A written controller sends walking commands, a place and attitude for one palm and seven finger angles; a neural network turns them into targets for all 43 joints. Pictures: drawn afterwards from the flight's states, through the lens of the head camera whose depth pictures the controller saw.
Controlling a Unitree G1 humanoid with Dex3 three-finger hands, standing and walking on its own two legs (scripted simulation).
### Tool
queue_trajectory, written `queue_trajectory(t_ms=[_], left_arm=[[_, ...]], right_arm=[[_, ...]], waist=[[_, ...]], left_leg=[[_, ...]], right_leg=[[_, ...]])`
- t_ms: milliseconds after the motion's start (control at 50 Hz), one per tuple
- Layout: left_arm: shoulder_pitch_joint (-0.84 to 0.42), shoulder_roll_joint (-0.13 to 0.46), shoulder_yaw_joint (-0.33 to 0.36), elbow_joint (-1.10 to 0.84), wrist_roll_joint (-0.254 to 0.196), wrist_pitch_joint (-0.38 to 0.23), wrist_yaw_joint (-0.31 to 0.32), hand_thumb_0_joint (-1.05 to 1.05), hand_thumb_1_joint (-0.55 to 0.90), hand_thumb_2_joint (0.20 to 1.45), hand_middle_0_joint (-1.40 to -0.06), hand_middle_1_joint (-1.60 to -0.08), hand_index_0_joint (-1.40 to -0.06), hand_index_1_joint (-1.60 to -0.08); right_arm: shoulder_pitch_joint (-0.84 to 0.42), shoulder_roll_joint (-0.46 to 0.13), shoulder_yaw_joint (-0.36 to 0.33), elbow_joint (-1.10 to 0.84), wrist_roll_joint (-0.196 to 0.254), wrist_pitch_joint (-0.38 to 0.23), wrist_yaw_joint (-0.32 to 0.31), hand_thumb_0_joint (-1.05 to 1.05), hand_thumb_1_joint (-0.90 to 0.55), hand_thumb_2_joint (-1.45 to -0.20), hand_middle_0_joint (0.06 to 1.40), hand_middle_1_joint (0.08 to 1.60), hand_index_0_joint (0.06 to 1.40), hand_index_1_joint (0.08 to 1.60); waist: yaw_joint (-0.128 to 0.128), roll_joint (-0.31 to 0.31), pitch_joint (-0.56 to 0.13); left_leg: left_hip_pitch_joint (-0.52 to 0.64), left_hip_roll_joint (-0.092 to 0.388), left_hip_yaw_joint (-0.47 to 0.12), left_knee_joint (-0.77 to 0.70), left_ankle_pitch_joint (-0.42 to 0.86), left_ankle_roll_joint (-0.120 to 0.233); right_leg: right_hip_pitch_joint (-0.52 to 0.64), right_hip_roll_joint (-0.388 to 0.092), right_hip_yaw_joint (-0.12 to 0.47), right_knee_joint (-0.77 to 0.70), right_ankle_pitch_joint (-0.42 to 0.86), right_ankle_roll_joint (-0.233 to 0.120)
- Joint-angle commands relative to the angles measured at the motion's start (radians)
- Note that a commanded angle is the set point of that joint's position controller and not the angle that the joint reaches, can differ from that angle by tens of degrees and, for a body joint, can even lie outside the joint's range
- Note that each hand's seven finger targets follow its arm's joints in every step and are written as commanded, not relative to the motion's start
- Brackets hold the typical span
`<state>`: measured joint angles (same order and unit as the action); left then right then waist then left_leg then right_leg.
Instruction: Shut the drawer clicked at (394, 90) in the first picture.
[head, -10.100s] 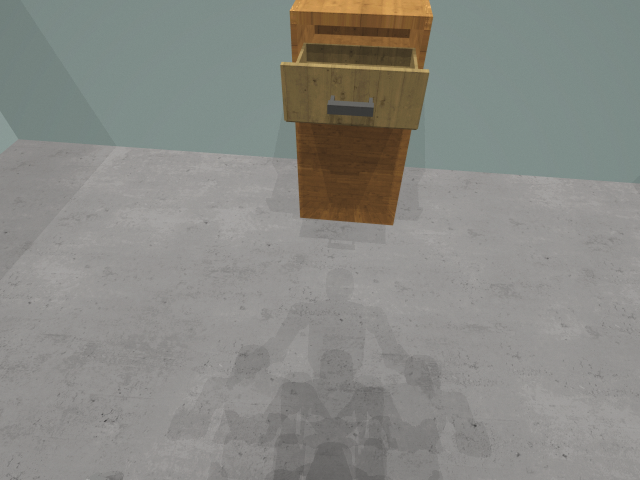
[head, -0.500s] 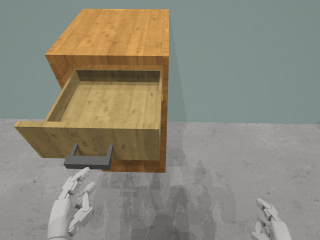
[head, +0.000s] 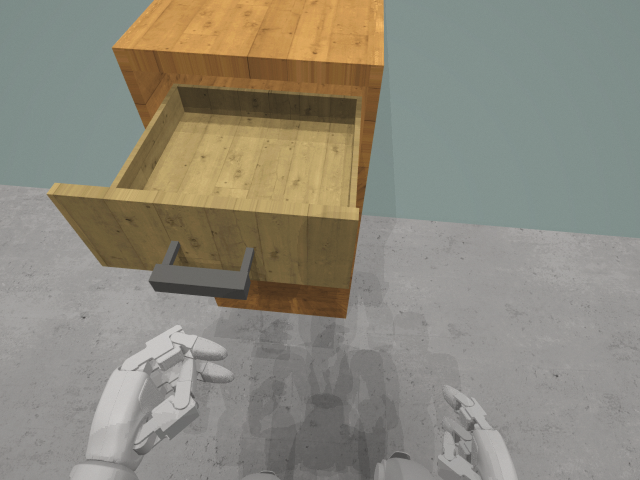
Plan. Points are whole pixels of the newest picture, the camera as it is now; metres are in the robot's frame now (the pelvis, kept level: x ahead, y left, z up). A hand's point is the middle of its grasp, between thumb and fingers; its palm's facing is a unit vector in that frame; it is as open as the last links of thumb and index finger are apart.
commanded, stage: raise the hand and make a fist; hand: left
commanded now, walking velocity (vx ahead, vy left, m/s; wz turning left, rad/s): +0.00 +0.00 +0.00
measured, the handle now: (206, 266) +0.37 +0.18 +0.04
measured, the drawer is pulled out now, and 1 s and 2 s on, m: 0.28 0.28 0.28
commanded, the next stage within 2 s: bring the fist close to the handle in 1.14 s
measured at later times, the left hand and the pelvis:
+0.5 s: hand (178, 390) +0.19 +0.14 +0.12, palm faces -0.01 -1.00 -0.05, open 3.1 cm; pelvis +0.03 +0.01 +0.01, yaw +0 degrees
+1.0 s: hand (172, 389) +0.19 +0.14 +0.14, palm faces -0.01 -1.00 -0.08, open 3.3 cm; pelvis +0.03 +0.00 +0.03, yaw +0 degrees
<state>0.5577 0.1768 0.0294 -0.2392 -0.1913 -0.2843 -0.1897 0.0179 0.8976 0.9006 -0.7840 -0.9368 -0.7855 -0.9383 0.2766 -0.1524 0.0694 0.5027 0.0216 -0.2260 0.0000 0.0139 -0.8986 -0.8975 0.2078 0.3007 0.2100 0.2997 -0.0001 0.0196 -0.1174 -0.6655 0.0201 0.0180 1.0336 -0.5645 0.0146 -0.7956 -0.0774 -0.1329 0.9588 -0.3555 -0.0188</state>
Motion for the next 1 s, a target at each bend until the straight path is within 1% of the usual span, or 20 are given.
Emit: queue_trajectory(t_ms=[0, 40, 80, 100, 140, 280, 340, 360, 380, 420, 480, 520, 580, 620, 700, 780, 800, 880, 900, 980], left_arm=[[0.074, 0.066, 0.040, -0.294, -0.001, -0.089, 0.045, 0.000, 0.900, 0.900, -0.980, -1.145, -0.980, -1.145], [0.094, 0.046, 0.007, -0.320, 0.004, -0.106, 0.061, 0.000, 0.900, 0.900, -1.020, -1.188, -1.020, -1.188], [0.071, 0.064, 0.013, -0.327, 0.013, -0.118, 0.077, 0.000, 0.900, 0.900, -1.060, -1.232, -1.060, -1.232], [0.096, 0.070, 0.022, -0.332, 0.017, -0.124, 0.079, 0.000, 0.900, 0.900, -1.080, -1.253, -1.080, -1.253], [0.142, 0.043, -0.011, -0.357, 0.021, -0.124, 0.078, 0.000, 0.900, 0.900, -1.120, -1.297, -1.120, -1.297], [0.190, 0.065, 0.000, -0.412, 0.040, -0.075, 0.085, 0.000, 0.900, 0.900, -1.260, -1.448, -1.260, -1.448], [0.201, 0.037, -0.035, -0.454, 0.038, -0.056, 0.082, 0.000, 0.900, 0.900, -1.320, -1.513, -1.320, -1.513], [0.219, 0.042, -0.026, -0.454, 0.039, -0.048, 0.082, 0.000, 0.900, 0.900, -1.340, -1.535, -1.340, -1.535], [0.223, 0.052, -0.016, -0.446, 0.047, -0.039, 0.086, 0.000, 0.900, 0.900, -1.360, -1.557, -1.360, -1.557], [0.211, 0.047, -0.027, -0.463, 0.046, -0.025, 0.080, 0.000, 0.900, 0.900, -1.400, -1.600, -1.400, -1.600], [0.216, 0.052, -0.026, -0.494, 0.049, -0.008, 0.079, 0.000, 0.900, 0.900, -1.400, -1.600, -1.400, -1.600], [0.219, 0.029, -0.054, -0.516, 0.046, 0.001, 0.073, 0.000, 0.900, 0.900, -1.400, -1.600, -1.400, -1.600], [0.199, 0.071, -0.006, -0.503, 0.044, 0.019, 0.076, 0.000, 0.900, 0.900, -1.400, -1.600, -1.400, -1.600], [0.196, 0.060, -0.012, -0.514, 0.037, 0.024, 0.069, 0.000, 0.900, 0.900, -1.400, -1.600, -1.400, -1.600], [0.213, 0.079, 0.031, -0.540, 0.017, 0.033, 0.063, 0.000, 0.900, 0.900, -1.400, -1.600, -1.400, -1.600], [0.224, 0.076, 0.039, -0.478, 0.005, 0.048, 0.046, 0.000, 0.900, 0.900, -1.400, -1.600, -1.400, -1.600], [0.213, 0.052, 0.012, -0.484, 0.003, 0.046, 0.038, 0.000, 0.900, 0.900, -1.400, -1.600, -1.400, -1.600], [0.159, 0.100, 0.051, -0.482, 0.004, 0.038, 0.049, 0.000, 0.900, 0.900, -1.400, -1.600, -1.400, -1.600], [0.158, 0.084, 0.046, -0.478, 0.003, 0.034, 0.050, 0.000, 0.900, 0.900, -1.400, -1.600, -1.400, -1.600], [0.149, 0.104, 0.077, -0.475, -0.006, 0.014, 0.054, 0.000, 0.900, 0.900, -1.400, -1.600, -1.400, -1.600]], right_arm=[[-0.125, -0.174, -0.096, -0.206, 0.005, -0.085, -0.020, 0.000, -0.900, -0.900, 0.200, 0.300, 0.200, 0.300], [-0.107, -0.177, -0.097, -0.205, 0.004, -0.097, -0.016, 0.000, -0.900, -0.900, 0.200, 0.300, 0.200, 0.300], [-0.099, -0.185, -0.101, -0.201, 0.003, -0.101, -0.019, 0.000, -0.900, -0.900, 0.200, 0.300, 0.200, 0.300], [-0.087, -0.187, -0.107, -0.200, 0.003, -0.102, -0.021, 0.000, -0.900, -0.900, 0.200, 0.300, 0.200, 0.300], [-0.083, -0.185, -0.108, -0.210, 0.005, -0.105, -0.018, 0.000, -0.900, -0.900, 0.200, 0.300, 0.200, 0.300], [-0.082, -0.182, -0.113, -0.217, 0.012, -0.086, -0.019, 0.000, -0.900, -0.900, 0.200, 0.300, 0.200, 0.300], [-0.070, -0.174, -0.107, -0.221, 0.012, -0.085, -0.014, 0.000, -0.900, -0.900, 0.200, 0.300, 0.200, 0.300], [-0.075, -0.172, -0.107, -0.221, 0.011, -0.085, -0.013, 0.000, -0.900, -0.900, 0.200, 0.300, 0.200, 0.300], [-0.083, -0.175, -0.107, -0.215, 0.011, -0.079, -0.014, 0.000, -0.900, -0.900, 0.200, 0.300, 0.200, 0.300], [-0.082, -0.173, -0.100, -0.221, 0.013, -0.074, -0.014, 0.000, -0.900, -0.900, 0.200, 0.300, 0.200, 0.300], [-0.092, -0.168, -0.096, -0.220, 0.013, -0.076, -0.016, 0.000, -0.900, -0.900, 0.200, 0.300, 0.200, 0.300], [-0.084, -0.164, -0.091, -0.221, 0.015, -0.080, -0.013, 0.000, -0.900, -0.900, 0.200, 0.300, 0.200, 0.300], [-0.099, -0.164, -0.087, -0.208, 0.015, -0.080, -0.021, 0.000, -0.900, -0.900, 0.200, 0.300, 0.200, 0.300], [-0.100, -0.162, -0.082, -0.209, 0.018, -0.085, -0.026, 0.000, -0.900, -0.900, 0.200, 0.300, 0.200, 0.300], [-0.102, -0.155, -0.081, -0.192, 0.023, -0.108, -0.030, 0.000, -0.900, -0.900, 0.200, 0.300, 0.200, 0.300], [-0.133, -0.159, -0.082, -0.172, 0.031, -0.125, -0.036, 0.000, -0.900, -0.900, 0.200, 0.300, 0.200, 0.300], [-0.125, -0.160, -0.077, -0.173, 0.030, -0.129, -0.035, 0.000, -0.900, -0.900, 0.200, 0.300, 0.200, 0.300], [-0.125, -0.170, -0.079, -0.167, 0.029, -0.146, -0.043, 0.000, -0.900, -0.900, 0.200, 0.300, 0.200, 0.300], [-0.118, -0.166, -0.076, -0.166, 0.026, -0.149, -0.042, 0.000, -0.900, -0.900, 0.200, 0.300, 0.200, 0.300], [-0.121, -0.167, -0.078, -0.156, 0.026, -0.162, -0.041, 0.000, -0.900, -0.900, 0.200, 0.300, 0.200, 0.300]], waist=[[0.015, -0.018, -0.136], [0.008, 0.016, -0.132], [-0.006, -0.034, -0.110], [0.003, -0.032, -0.130], [0.010, 0.002, -0.142], [0.013, 0.009, -0.120], [0.011, 0.025, -0.118], [0.018, 0.015, -0.116], [0.011, -0.005, -0.102], [0.012, 0.011, -0.086], [0.014, 0.026, -0.092], [0.011, 0.014, -0.096], [0.015, -0.011, -0.070], [0.017, -0.010, -0.068], [0.029, -0.020, -0.108], [0.026, -0.040, -0.034], [0.021, -0.033, -0.019], [0.023, -0.026, -0.018], [0.025, -0.025, -0.024], [0.032, -0.007, -0.046]], left_leg=[[-0.071, -0.024, -0.048, -0.219, 0.234, 0.001], [-0.048, -0.021, -0.050, -0.223, 0.237, -0.001], [-0.054, -0.019, -0.054, -0.221, 0.230, 0.000], [-0.047, -0.020, -0.051, -0.222, 0.238, 0.000], [-0.025, -0.021, -0.049, -0.228, 0.282, -0.003], [0.039, -0.009, -0.045, -0.245, 0.404, -0.005], [0.083, -0.003, -0.050, -0.251, 0.476, -0.013], [0.084, -0.001, -0.050, -0.257, 0.480, -0.014], [0.089, 0.002, -0.050, -0.255, 0.481, -0.008], [0.089, -0.001, -0.050, -0.267, 0.461, -0.011], [0.120, 0.002, -0.051, -0.272, 0.488, -0.010], [0.136, 0.003, -0.055, -0.280, 0.491, -0.012], [0.117, -0.002, -0.051, -0.291, 0.435, -0.005], [0.126, -0.004, -0.049, -0.301, 0.418, -0.003], [0.157, -0.005, -0.046, -0.314, 0.462, -0.003], [0.136, -0.008, -0.038, -0.328, 0.408, -0.002], [0.139, -0.011, -0.037, -0.338, 0.390, -0.001], [0.135, -0.015, -0.036, -0.343, 0.328, 0.002], [0.139, -0.017, -0.035, -0.351, 0.329, 0.003], [0.147, -0.019, -0.031, -0.352, 0.342, 0.002]], right_leg=[[0.295, 0.040, 0.068, -0.136, -0.025, -0.005], [0.271, 0.042, 0.052, -0.128, -0.019, -0.007], [0.267, 0.042, 0.056, -0.138, -0.025, -0.005], [0.281, 0.041, 0.057, -0.137, -0.018, -0.005], [0.298, 0.040, 0.049, -0.129, 0.040, -0.007], [0.337, 0.042, 0.037, -0.141, 0.161, -0.007], [0.340, 0.044, 0.029, -0.144, 0.207, -0.002], [0.348, 0.044, 0.027, -0.146, 0.208, -0.002], [0.344, 0.046, 0.026, -0.151, 0.215, 0.000], [0.353, 0.045, 0.029, -0.158, 0.206, -0.001], [0.366, 0.043, 0.029, -0.167, 0.226, 0.000], [0.371, 0.043, 0.024, -0.171, 0.228, 0.003], [0.395, 0.042, 0.035, -0.194, 0.216, 0.001], [0.406, 0.040, 0.037, -0.204, 0.207, 0.002], [0.463, 0.037, 0.040, -0.224, 0.265, 0.001], [0.460, 0.037, 0.050, -0.256, 0.231, 0.001], [0.453, 0.038, 0.045, -0.263, 0.211, 0.002], [0.449, 0.036, 0.062, -0.284, 0.131, 0.003], [0.457, 0.036, 0.061, -0.288, 0.132, 0.003], [0.478, 0.035, 0.065, -0.294, 0.151, -0.001]])
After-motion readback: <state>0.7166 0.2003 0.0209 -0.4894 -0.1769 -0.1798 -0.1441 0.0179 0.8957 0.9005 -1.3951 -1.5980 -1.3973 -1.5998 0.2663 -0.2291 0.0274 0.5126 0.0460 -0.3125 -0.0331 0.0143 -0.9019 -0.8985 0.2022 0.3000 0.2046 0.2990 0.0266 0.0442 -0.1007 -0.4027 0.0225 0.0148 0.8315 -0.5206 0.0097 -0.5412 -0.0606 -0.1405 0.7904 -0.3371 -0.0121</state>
